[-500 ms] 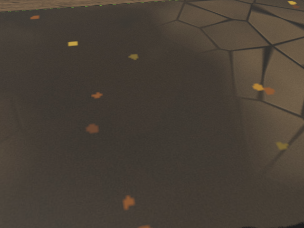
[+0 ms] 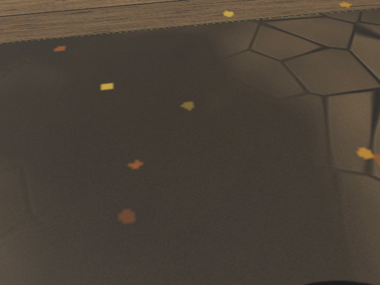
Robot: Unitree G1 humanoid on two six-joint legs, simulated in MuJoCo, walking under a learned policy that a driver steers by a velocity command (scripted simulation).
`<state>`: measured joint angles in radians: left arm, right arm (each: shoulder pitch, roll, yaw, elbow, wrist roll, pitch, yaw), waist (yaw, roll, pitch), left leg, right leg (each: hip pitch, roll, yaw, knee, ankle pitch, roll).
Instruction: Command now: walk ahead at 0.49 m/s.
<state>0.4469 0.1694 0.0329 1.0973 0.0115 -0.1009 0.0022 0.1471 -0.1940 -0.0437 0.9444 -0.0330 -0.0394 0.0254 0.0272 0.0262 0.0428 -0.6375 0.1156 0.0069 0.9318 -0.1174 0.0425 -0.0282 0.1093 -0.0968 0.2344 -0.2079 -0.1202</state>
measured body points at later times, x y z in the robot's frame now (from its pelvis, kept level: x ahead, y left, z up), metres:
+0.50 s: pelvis +0.29 +0.05 +0.00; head +0.30 +0.06 +0.45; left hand +0.38 +0.29 -0.14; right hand +0.25 -0.19 -0.14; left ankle +0.27 +0.10 -0.74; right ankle +0.34 -0.10 -0.67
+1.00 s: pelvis +0.56 -0.01 +0.00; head +0.57 -0.02 +0.45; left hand +0.57 +0.24 -0.14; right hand +0.61 -0.26 -0.15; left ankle +0.54 +0.13 -0.66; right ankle +0.57 -0.07 -0.74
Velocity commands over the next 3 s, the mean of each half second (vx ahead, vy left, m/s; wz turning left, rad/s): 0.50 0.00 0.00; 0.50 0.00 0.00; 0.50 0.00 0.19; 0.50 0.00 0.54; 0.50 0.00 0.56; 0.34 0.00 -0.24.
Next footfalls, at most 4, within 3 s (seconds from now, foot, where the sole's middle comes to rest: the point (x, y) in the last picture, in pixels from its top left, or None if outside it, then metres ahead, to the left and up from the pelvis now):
0.24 left None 0.31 0.11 -0.78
0.80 right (226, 252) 0.61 -0.07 -0.78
1.36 left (182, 183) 0.91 0.10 -0.78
1.94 right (203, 123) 1.26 0.01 -0.78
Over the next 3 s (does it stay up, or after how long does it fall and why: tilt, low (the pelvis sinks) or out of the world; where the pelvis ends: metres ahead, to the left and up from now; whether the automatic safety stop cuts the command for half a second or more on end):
stays up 1.46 0.34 -0.03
